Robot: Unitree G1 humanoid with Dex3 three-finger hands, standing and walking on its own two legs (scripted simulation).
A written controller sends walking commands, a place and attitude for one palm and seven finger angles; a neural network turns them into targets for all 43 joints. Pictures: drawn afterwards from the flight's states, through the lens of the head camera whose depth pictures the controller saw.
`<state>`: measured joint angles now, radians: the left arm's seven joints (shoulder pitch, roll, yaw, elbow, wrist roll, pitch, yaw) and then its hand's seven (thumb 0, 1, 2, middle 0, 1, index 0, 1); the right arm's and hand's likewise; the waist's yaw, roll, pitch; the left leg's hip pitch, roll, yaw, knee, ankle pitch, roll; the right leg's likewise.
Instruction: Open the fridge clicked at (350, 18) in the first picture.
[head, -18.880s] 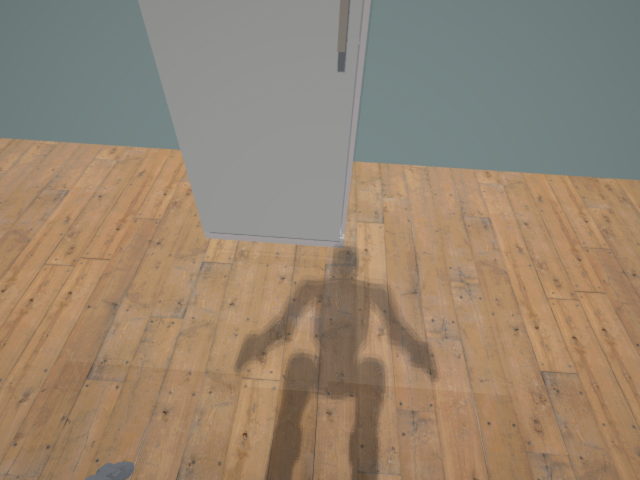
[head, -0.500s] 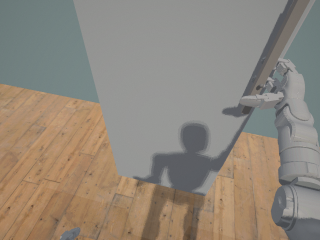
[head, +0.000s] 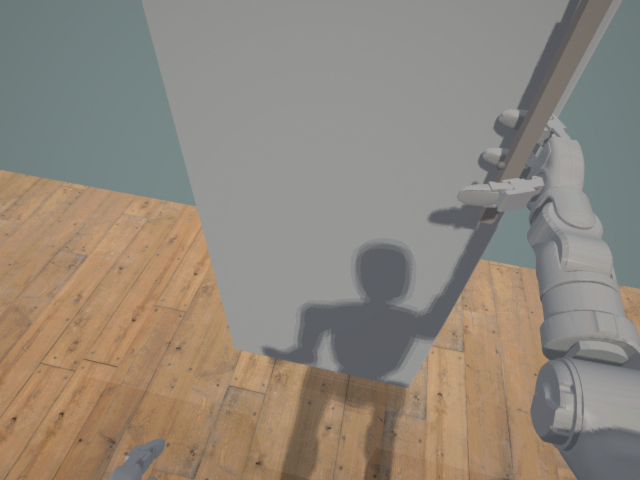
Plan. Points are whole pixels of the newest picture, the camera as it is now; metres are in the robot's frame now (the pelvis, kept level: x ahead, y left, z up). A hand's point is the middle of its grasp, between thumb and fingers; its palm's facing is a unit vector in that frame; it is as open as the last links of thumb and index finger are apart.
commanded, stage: slide the fingers in behind the handle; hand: right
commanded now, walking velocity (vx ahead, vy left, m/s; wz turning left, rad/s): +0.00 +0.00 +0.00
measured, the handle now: (529, 117) +0.50 -0.19 +0.24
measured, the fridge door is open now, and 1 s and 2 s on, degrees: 0 0 0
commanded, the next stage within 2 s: grip the handle and tug to test in 0.34 s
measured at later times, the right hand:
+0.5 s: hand (502, 166) +0.45 -0.16 +0.20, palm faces +0.13 +0.99 +0.01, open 14.0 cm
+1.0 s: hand (507, 169) +0.45 -0.17 +0.20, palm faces +0.12 +0.99 +0.01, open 7.5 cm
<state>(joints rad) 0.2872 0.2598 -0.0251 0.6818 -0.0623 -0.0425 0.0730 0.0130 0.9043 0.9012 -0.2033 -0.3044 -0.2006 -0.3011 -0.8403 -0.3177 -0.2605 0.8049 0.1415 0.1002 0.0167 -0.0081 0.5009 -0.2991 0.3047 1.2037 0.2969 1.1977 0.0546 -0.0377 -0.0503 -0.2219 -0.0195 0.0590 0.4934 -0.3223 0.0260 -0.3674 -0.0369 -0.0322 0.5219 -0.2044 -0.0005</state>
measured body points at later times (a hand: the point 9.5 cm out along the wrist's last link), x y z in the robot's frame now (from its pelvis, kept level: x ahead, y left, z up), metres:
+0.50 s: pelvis +0.00 +0.00 +0.00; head +0.00 +0.01 +0.45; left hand +0.10 +0.26 -0.11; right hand +0.44 -0.21 +0.20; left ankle -0.04 +0.10 -0.73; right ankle +0.04 -0.12 -0.73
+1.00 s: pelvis +0.00 +0.00 +0.00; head +0.00 +0.01 +0.45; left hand +0.10 +0.25 -0.11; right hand +0.43 -0.22 +0.20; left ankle -0.04 +0.10 -0.73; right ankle +0.04 -0.12 -0.73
